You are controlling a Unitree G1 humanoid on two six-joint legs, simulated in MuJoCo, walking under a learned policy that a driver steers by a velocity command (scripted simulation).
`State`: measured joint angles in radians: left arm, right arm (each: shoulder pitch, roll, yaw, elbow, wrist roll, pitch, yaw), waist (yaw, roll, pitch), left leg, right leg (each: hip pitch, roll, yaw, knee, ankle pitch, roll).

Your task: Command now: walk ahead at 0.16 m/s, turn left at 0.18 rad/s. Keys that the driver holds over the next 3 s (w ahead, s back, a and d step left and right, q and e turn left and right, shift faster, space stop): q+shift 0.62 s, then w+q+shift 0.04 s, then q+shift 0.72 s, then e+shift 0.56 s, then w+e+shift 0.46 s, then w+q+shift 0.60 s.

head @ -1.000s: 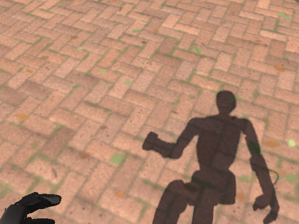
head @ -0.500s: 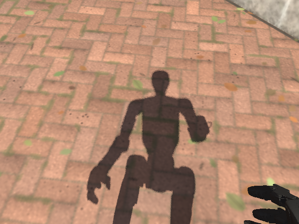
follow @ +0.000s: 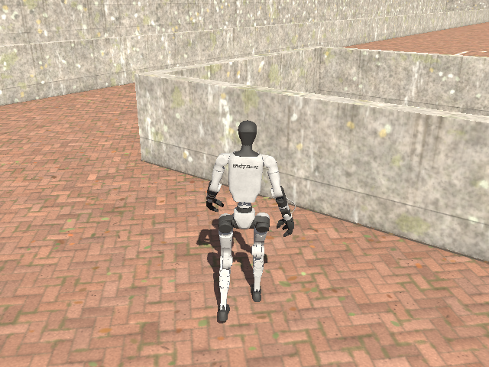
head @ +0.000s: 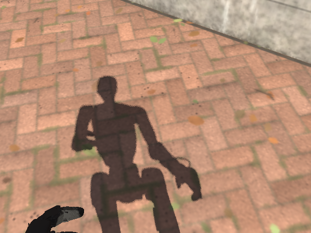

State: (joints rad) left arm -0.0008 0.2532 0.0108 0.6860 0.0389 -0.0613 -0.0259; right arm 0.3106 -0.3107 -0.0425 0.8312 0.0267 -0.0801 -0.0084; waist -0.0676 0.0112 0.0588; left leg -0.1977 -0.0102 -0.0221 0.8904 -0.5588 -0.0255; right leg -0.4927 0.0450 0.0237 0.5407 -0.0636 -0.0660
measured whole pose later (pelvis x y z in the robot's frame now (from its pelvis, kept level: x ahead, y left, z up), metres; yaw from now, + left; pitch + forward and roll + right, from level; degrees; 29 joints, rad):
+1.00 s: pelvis +0.12 +0.07 +0.02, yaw +51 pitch +3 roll -1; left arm 0.11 0.27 0.08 0.74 0.01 0.00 0.05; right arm 0.19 -0.37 -0.11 0.55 0.03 0.06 0.00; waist 0.01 0.06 0.04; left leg -0.61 0.04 -0.04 1.11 -0.36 -0.09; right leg -0.22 -0.01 -0.07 0.39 -0.23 -0.01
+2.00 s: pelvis +0.11 +0.19 +0.02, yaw +56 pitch +3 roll +0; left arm 0.17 0.34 0.11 0.65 -0.03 0.05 0.03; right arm 0.18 -0.29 -0.09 0.66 -0.03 -0.01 -0.01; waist 0.02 -0.03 0.02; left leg -0.26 -0.06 -0.03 0.47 -0.26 0.05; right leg -0.51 0.06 0.17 0.88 -0.40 0.03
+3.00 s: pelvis +0.71 +0.49 -0.02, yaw +46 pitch -1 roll -2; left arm 0.39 0.23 0.02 0.89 0.03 -0.05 0.03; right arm 0.22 -0.29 -0.05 0.80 0.00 -0.02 0.04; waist -0.07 0.05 0.04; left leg -0.46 -0.10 0.15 0.71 -0.28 0.22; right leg -0.02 0.05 -0.22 1.19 -0.35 0.02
